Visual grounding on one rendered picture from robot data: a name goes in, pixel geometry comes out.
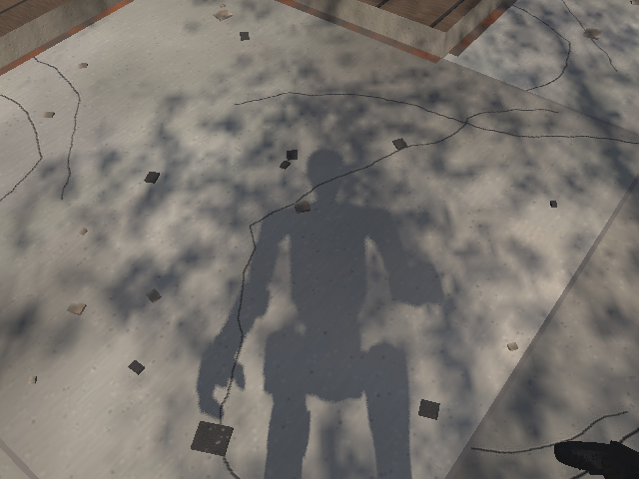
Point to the right robot hand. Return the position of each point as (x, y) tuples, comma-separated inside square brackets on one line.
[(613, 461)]

